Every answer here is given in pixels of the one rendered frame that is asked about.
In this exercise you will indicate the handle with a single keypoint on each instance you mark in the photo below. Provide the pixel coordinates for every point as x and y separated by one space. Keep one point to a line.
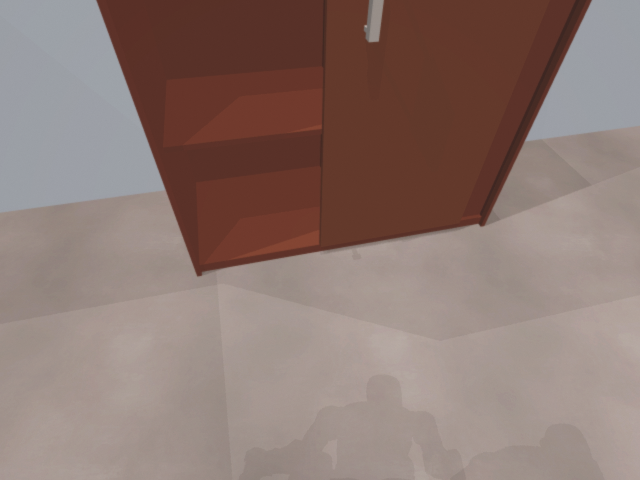
372 29

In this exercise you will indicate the wardrobe door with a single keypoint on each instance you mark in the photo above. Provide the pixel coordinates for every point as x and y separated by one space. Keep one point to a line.
548 33
407 122

